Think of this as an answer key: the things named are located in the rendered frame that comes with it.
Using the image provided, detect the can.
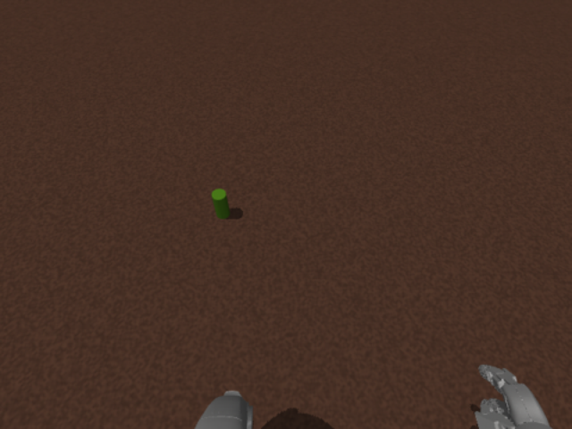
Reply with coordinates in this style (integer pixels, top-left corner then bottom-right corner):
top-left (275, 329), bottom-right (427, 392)
top-left (212, 189), bottom-right (230, 219)

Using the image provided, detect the right robot hand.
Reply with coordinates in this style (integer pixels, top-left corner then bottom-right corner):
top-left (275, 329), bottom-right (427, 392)
top-left (475, 365), bottom-right (550, 429)

